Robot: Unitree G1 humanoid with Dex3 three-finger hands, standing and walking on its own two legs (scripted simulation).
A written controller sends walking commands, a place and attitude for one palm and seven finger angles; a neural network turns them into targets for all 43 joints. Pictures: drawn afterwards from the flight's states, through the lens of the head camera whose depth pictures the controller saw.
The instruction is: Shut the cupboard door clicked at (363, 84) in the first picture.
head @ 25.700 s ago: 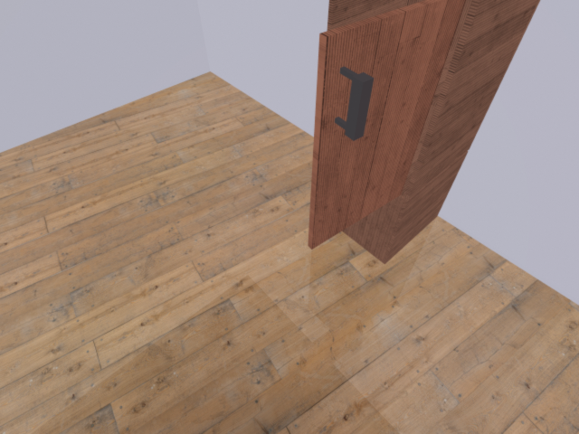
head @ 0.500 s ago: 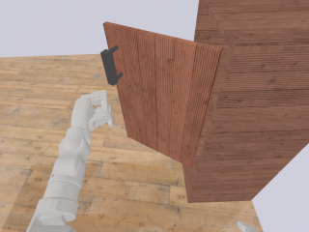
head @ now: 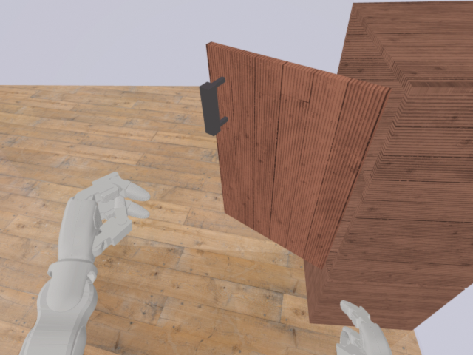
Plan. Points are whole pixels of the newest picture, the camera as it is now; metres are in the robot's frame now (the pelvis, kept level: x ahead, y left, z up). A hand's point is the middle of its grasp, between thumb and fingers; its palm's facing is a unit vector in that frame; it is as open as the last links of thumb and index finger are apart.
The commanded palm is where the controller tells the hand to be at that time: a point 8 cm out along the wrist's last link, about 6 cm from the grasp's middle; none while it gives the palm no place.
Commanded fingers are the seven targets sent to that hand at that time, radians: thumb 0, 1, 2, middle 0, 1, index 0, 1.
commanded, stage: draw the hand back to the body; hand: left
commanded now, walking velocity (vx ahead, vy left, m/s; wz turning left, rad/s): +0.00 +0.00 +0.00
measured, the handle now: (216, 105) +0.61 +0.12 +0.12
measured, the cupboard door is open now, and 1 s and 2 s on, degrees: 58 58 58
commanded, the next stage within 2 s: step back with the hand held close in 0.72 s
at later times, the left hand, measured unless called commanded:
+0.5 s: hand (20, 257) +0.18 +0.30 +0.16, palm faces +0.49 -0.77 -0.40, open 7.1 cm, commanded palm +0.14 +0.33 +0.17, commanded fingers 0.00 0.90 0.90 -0.20 -0.30 -0.20 -0.30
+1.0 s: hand (35, 242) +0.20 +0.29 +0.16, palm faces +0.43 -0.78 -0.46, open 7.4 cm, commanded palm +0.14 +0.32 +0.17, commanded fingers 0.00 0.90 0.90 -0.20 -0.30 -0.20 -0.30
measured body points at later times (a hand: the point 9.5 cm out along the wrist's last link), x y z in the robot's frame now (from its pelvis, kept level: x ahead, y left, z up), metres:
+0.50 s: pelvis +0.00 +0.02 +0.00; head -0.02 +0.01 +0.45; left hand +0.15 +0.33 +0.18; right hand +0.19 -0.20 -0.09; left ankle -0.04 +0.04 -0.74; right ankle +0.01 -0.10 -0.74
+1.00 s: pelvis -0.01 +0.02 -0.01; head +0.00 +0.01 +0.44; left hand +0.17 +0.33 +0.19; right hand +0.16 -0.22 -0.10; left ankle -0.04 +0.04 -0.74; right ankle +0.01 -0.10 -0.74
